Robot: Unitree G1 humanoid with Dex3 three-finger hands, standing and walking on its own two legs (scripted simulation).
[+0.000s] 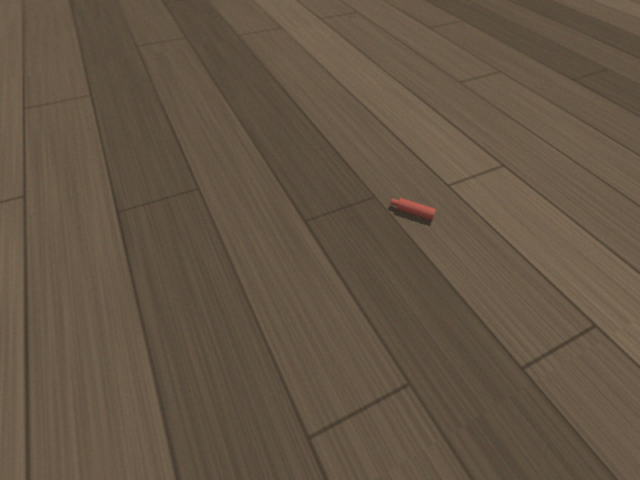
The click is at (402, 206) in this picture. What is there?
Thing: lying bottle
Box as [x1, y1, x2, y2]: [390, 198, 435, 220]
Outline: 390,203 396,205 397,209 430,220 432,219 435,210 434,208 400,198 399,200 392,198
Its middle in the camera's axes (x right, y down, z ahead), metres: +0.42 -0.15 +1.75
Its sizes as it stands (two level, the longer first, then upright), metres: 0.201 0.057 0.057
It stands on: the floor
